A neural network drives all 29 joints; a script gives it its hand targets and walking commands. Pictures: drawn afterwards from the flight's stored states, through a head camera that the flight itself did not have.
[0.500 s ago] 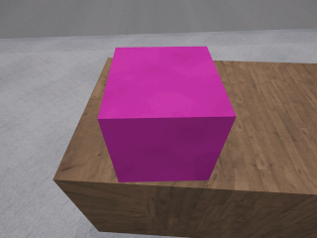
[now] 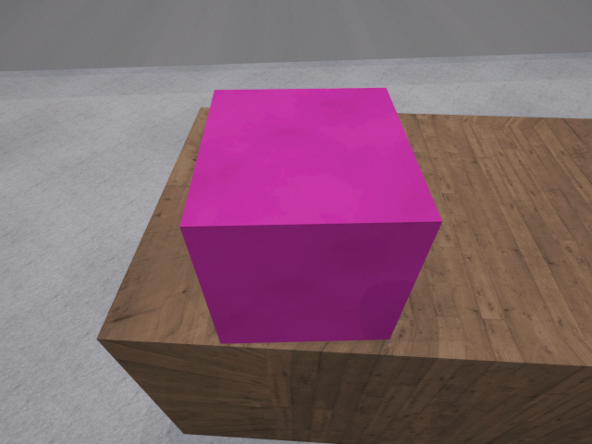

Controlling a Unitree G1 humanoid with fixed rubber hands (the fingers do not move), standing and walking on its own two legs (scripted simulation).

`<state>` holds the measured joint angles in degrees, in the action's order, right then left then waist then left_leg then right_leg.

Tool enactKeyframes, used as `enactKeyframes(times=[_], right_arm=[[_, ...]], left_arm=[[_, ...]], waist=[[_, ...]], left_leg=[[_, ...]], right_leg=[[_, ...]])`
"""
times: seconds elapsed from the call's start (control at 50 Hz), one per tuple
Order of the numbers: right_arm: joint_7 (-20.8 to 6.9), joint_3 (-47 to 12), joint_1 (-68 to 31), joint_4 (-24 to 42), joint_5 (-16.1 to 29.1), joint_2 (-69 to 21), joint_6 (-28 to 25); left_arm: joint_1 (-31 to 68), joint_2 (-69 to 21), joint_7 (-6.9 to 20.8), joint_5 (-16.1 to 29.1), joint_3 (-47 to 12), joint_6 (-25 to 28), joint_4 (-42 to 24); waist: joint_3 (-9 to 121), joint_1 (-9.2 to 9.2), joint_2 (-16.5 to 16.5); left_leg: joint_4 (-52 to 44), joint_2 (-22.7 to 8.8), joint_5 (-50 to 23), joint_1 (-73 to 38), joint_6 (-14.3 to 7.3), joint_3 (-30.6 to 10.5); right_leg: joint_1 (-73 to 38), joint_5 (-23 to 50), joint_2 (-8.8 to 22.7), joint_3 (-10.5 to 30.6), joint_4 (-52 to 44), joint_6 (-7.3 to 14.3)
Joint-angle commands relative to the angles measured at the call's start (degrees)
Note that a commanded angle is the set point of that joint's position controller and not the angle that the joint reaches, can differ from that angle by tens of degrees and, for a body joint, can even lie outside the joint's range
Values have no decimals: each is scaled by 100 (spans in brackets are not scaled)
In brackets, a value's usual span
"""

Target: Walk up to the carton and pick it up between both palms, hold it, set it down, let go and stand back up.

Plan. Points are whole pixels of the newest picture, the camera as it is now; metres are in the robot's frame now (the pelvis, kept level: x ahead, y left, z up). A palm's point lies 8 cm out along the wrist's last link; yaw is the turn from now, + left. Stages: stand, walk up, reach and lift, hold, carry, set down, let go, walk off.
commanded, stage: stand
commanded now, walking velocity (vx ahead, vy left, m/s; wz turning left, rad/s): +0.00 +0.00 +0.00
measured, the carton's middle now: (303, 216) +0.48 -0.01 +0.04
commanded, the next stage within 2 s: none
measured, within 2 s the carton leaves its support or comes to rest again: neither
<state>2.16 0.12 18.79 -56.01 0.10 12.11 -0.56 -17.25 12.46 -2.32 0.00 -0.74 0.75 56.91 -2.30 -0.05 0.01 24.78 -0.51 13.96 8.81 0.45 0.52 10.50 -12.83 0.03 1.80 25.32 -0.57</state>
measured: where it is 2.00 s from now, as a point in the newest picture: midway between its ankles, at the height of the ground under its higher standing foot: outside the picture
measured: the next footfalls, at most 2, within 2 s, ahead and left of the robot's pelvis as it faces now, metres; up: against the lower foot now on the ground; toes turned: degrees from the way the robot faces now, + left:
none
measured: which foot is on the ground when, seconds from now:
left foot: down 0.00-1.00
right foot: down 0.00-1.00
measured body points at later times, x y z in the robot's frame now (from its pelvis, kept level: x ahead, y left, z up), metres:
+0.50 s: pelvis +0.00 +0.00 +0.00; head +0.01 +0.00 +0.45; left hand +0.02 +0.24 -0.15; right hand +0.01 -0.25 -0.15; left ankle -0.01 +0.12 -0.74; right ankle +0.01 -0.13 -0.74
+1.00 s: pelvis +0.00 +0.00 +0.00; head +0.01 +0.00 +0.45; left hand +0.01 +0.24 -0.15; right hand +0.00 -0.24 -0.15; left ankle -0.01 +0.12 -0.74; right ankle +0.01 -0.13 -0.74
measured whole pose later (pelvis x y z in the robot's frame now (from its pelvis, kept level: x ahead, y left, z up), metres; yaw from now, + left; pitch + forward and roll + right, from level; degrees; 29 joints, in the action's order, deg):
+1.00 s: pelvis +0.00 +0.00 +0.00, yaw +0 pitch -2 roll +0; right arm 2.5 0.0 18.8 -58.8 0.2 11.1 -0.6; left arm -17.4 11.4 -2.6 0.1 -0.8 0.8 59.5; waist -2.4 0.0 0.1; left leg 24.2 -0.7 13.9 8.5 0.6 0.5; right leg 10.4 -12.8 0.0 1.9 24.9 -0.5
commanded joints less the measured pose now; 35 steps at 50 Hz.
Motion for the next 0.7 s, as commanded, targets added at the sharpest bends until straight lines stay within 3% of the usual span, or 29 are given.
enactKeyframes(times=[0.0,0.68], right_arm=[[26,121,415,129,1,686,-48],[46,102,455,-94,4,587,-45]], left_arm=[[-356,670,-27,1,129,47,-124],[-408,564,-46,6,113,46,85]], waist=[[-238,1,-1],[-282,7,4]], left_leg=[[-523,-530,-486,198,-82,-464],[-560,-533,-412,204,-66,-443]], right_leg=[[157,661,512,420,-523,80],[185,568,515,417,-568,71]])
